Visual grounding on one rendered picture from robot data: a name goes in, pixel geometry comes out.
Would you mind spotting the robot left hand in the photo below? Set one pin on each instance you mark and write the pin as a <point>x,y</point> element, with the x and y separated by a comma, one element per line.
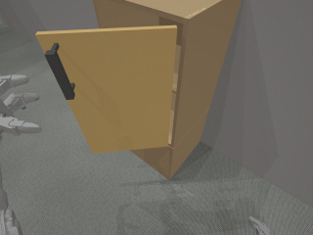
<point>9,123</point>

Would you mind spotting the robot left upper arm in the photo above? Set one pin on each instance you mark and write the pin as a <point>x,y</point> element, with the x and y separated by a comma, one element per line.
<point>9,225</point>

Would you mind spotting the cupboard door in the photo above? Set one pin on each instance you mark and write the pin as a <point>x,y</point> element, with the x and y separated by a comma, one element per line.
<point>123,79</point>

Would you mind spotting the robot right hand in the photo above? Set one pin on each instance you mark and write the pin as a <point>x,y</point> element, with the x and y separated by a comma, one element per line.
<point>260,228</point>

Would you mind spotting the handle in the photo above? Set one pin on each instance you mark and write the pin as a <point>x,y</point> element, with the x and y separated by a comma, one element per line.
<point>59,72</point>

